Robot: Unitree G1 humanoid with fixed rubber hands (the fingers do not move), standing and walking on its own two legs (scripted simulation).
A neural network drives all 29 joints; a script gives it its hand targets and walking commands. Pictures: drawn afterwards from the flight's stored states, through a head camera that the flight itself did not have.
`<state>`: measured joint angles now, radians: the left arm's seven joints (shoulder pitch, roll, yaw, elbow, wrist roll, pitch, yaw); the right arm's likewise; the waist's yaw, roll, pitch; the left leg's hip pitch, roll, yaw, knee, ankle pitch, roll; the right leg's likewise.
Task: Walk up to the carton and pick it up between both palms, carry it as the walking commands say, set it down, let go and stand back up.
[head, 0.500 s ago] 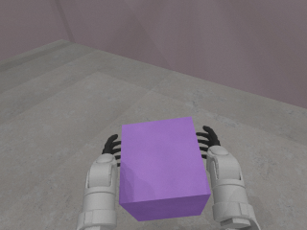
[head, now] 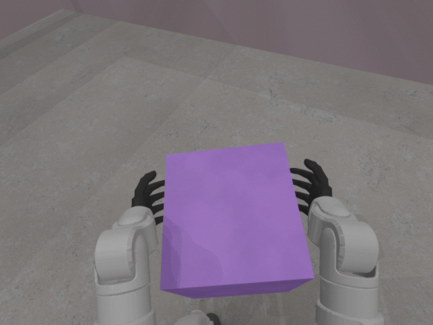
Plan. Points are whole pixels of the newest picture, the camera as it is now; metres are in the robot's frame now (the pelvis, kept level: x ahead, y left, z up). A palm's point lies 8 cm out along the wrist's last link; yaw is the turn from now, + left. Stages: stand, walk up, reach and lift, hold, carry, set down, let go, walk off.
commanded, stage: carry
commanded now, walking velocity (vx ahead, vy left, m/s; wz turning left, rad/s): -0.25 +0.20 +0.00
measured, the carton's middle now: (233, 229) +0.29 -0.01 +0.00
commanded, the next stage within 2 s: none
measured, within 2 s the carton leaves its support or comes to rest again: neither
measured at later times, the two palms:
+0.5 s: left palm out of the picture +0.10 +0.25 +0.09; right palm out of the picture +0.12 -0.04 +0.12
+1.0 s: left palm out of the picture -0.10 +0.32 +0.09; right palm out of the picture -0.10 +0.04 +0.11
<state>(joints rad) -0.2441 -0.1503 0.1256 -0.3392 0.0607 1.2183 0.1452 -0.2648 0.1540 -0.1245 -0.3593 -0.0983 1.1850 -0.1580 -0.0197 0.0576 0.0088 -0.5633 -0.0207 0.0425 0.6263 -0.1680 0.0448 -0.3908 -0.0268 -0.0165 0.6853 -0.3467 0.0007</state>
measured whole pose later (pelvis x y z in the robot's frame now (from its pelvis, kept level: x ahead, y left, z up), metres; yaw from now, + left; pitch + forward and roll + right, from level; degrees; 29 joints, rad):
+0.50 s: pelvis -0.15 +0.09 +0.01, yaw +1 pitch +0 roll -3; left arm -0.12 -0.13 0.09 -0.39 0.05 1.28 0.17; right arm -0.20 0.14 -0.07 -0.33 -0.06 1.22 -0.18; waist -0.01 0.01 -0.06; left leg -0.41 -0.01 0.07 0.62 -0.22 0.09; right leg -0.53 -0.07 -0.01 1.28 -0.49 0.03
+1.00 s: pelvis -0.35 +0.18 +0.00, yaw +1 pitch +0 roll +0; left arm -0.13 -0.13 0.04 -0.39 0.05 1.25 0.17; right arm -0.13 0.13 -0.07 -0.42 -0.07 1.21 -0.17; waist -0.01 -0.04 -0.06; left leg -0.34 0.03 0.03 0.68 -0.40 0.00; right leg -0.46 -0.17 -0.02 0.59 -0.15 0.04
